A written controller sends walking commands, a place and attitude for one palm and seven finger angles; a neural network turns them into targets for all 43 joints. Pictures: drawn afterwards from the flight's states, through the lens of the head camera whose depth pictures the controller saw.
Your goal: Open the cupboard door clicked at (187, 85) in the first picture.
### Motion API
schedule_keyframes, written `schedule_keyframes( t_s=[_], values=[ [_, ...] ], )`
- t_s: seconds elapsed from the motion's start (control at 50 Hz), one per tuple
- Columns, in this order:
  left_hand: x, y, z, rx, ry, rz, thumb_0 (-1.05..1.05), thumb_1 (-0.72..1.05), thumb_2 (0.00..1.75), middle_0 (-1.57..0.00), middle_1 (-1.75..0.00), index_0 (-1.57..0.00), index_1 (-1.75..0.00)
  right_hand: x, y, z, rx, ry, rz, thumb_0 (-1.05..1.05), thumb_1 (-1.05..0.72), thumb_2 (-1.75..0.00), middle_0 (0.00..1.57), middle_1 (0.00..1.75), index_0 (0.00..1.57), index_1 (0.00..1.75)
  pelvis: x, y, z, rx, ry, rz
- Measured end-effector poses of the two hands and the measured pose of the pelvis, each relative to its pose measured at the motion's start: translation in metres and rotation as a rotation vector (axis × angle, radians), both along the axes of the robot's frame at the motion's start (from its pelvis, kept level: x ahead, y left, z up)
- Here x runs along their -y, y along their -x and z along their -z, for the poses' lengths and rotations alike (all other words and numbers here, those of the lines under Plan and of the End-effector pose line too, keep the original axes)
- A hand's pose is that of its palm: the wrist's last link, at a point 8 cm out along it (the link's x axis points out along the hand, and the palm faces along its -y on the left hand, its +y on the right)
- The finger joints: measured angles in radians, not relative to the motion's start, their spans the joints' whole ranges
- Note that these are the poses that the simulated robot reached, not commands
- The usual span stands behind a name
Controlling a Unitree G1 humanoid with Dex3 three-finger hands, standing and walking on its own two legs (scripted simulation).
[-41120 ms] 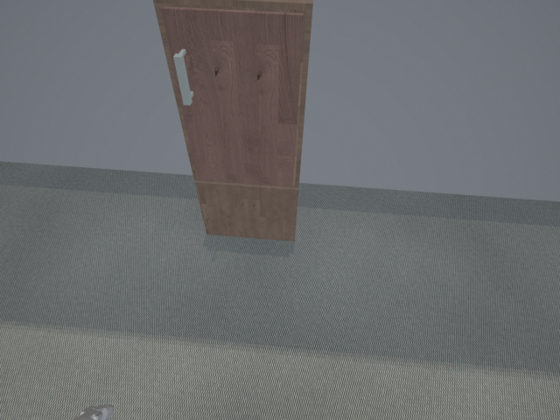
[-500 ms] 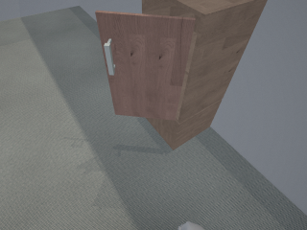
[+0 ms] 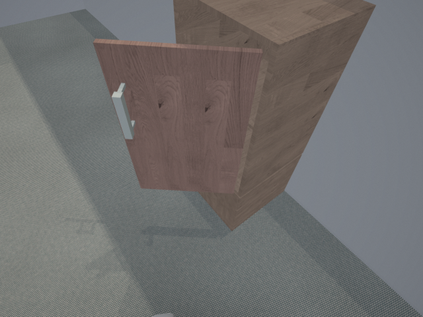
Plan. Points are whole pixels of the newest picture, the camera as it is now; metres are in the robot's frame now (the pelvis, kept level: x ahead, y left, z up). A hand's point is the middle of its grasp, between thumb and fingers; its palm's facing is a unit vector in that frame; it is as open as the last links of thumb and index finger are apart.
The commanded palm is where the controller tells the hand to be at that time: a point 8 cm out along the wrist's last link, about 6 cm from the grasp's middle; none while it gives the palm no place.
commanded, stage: come to a stop and stand still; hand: left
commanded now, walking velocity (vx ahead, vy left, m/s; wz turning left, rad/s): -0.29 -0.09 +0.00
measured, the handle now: (126, 111) +0.58 +0.26 +0.02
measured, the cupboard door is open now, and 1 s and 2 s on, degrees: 49 49 49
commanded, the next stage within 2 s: look again from close up in 0.84 s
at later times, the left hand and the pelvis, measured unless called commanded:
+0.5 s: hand out of the picture +0.04 +0.17 -0.17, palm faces +0.02 -0.97 -0.26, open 7.3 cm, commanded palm none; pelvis -0.02 -0.03 -0.01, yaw +0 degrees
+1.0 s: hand out of the picture -0.02 +0.15 -0.18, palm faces +0.00 -0.98 -0.19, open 7.3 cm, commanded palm none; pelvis -0.03 -0.02 +0.00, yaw -1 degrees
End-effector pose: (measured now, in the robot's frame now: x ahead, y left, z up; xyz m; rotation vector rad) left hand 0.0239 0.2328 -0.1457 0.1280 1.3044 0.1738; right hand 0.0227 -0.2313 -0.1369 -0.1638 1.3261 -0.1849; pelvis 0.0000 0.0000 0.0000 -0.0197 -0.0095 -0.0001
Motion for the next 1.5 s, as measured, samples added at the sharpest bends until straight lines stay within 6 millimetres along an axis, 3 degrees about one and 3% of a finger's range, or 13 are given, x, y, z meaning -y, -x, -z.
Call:
schedule_keyframes(
  t_s=[0.08, 0.14, 0.24, 0.38, 0.44, 0.52, 0.6, 0.72, 0.94, 1.06, 1.26, 1.5],
  values=[
    [-0.013, 0.002, 0.012, -0.064, 0.007, -0.024, 0.00, 0.93, 0.89, -0.20, -0.30, -0.20, -0.30, -0.012, -0.043, 0.000, 0.059, 0.026, -0.022, 0.01, -0.93, -0.90, 0.20, 0.30, 0.20, 0.30, -0.014, -0.018, 0.006, 0.001, -0.004, 0.004],
    [-0.018, 0.000, 0.014, -0.094, 0.010, -0.019, 0.00, 0.93, 0.89, -0.20, -0.30, -0.20, -0.30, -0.020, -0.066, -0.003, 0.093, 0.030, -0.041, 0.00, -0.92, -0.90, 0.20, 0.30, 0.20, 0.30, -0.017, -0.019, 0.006, -0.008, -0.017, 0.017],
    [-0.023, -0.006, 0.007, -0.106, -0.013, 0.005, 0.01, 0.92, 0.89, -0.20, -0.30, -0.20, -0.30, -0.019, -0.079, -0.005, 0.134, 0.026, -0.041, 0.00, -0.91, -0.90, 0.20, 0.30, 0.20, 0.30, -0.013, -0.009, 0.003, -0.025, -0.005, 0.028],
    [-0.011, -0.020, -0.006, -0.007, -0.065, 0.033, 0.01, 0.91, 0.89, -0.20, -0.30, -0.20, -0.30, 0.015, -0.049, 0.006, 0.114, 0.016, -0.004, 0.00, -0.90, -0.90, 0.20, 0.30, 0.20, 0.30, 0.009, 0.008, 0.006, -0.020, -0.008, 0.031],
    [0.000, -0.016, -0.007, 0.029, -0.086, 0.046, 0.01, 0.91, 0.89, -0.20, -0.30, -0.20, -0.30, 0.034, -0.029, 0.014, 0.080, 0.005, 0.021, 0.00, -0.90, -0.90, 0.20, 0.30, 0.20, 0.30, 0.022, 0.014, 0.012, -0.010, -0.027, 0.022],
    [0.019, -0.008, -0.011, 0.033, -0.058, 0.048, 0.01, 0.91, 0.89, -0.20, -0.30, -0.20, -0.30, 0.048, -0.004, 0.009, 0.017, 0.007, 0.037, 0.00, -0.90, -0.90, 0.20, 0.30, 0.20, 0.30, 0.028, 0.016, 0.004, -0.006, -0.027, 0.008],
    [0.034, -0.003, -0.005, 0.026, -0.012, 0.060, 0.01, 0.91, 0.89, -0.20, -0.30, -0.20, -0.30, 0.049, 0.014, 0.002, -0.005, 0.021, 0.054, 0.00, -0.91, -0.90, 0.20, 0.30, 0.20, 0.30, 0.031, 0.018, 0.001, -0.005, -0.027, 0.011],
    [0.036, 0.008, 0.005, 0.007, 0.024, 0.030, 0.01, 0.93, 0.89, -0.20, -0.30, -0.21, -0.30, 0.034, 0.036, -0.002, -0.047, 0.025, 0.025, 0.00, -0.91, -0.90, 0.20, 0.30, 0.19, 0.30, 0.030, 0.023, 0.001, 0.005, -0.008, 0.008],
    [0.035, 0.044, 0.000, -0.076, 0.030, 0.018, 0.01, 0.92, 0.89, -0.20, -0.30, -0.20, -0.30, 0.018, 0.049, -0.003, -0.063, -0.009, 0.018, 0.01, -0.92, -0.90, 0.20, 0.30, 0.20, 0.30, 0.026, 0.028, -0.006, 0.006, -0.013, 0.013],
    [0.028, 0.056, -0.003, -0.087, -0.006, 0.052, 0.01, 0.91, 0.89, -0.20, -0.30, -0.20, -0.30, 0.013, 0.045, 0.007, -0.002, -0.028, 0.003, 0.01, -0.92, -0.90, 0.20, 0.30, 0.20, 0.30, 0.016, 0.033, 0.000, 0.007, -0.005, 0.017],
    [0.013, 0.049, -0.010, -0.051, -0.045, 0.050, 0.01, 0.91, 0.89, -0.20, -0.30, -0.20, -0.30, 0.005, 0.043, 0.014, 0.026, -0.049, -0.009, 0.01, -0.93, -0.90, 0.20, 0.30, 0.20, 0.30, 0.011, 0.031, 0.001, 0.017, -0.025, 0.024],
    [0.026, 0.039, -0.006, -0.037, -0.014, 0.071, 0.01, 0.91, 0.89, -0.20, -0.30, -0.20, -0.30, 0.013, 0.049, 0.007, 0.001, -0.039, -0.002, 0.00, -0.91, -0.90, 0.20, 0.30, 0.20, 0.30, 0.019, 0.032, -0.001, 0.012, -0.029, 0.032]
  ],
)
